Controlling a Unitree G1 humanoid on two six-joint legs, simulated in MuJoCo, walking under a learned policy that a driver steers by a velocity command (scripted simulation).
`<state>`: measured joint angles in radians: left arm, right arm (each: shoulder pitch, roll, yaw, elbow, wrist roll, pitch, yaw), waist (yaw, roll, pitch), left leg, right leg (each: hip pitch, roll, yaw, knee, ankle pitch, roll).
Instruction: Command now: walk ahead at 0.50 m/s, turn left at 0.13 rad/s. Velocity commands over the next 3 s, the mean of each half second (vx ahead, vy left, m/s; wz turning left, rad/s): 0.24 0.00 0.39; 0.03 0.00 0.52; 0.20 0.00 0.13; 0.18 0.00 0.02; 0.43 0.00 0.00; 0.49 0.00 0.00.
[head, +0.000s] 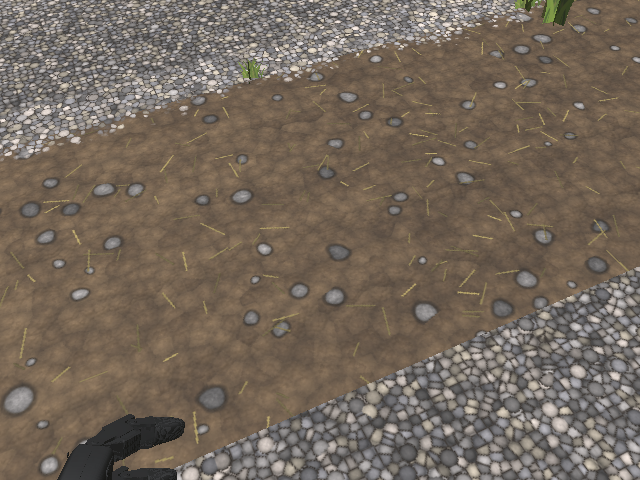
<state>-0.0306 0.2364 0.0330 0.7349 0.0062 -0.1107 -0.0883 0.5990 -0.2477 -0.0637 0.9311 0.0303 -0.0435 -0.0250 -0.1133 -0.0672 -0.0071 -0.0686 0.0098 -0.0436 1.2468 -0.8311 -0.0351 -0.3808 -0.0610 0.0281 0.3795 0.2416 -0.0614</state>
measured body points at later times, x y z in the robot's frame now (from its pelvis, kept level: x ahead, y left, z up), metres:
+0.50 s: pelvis +0.20 +0.00 -0.04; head +0.23 +0.01 +0.40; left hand +0.22 +0.29 -0.17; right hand +0.46 -0.20 -0.11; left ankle +0.27 +0.10 -0.77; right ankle +0.10 -0.10 -0.73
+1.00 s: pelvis +0.26 -0.03 -0.03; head +0.30 -0.04 +0.42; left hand +0.24 +0.27 -0.13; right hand +0.53 -0.21 -0.12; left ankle +0.22 +0.09 -0.71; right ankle +0.33 -0.13 -0.76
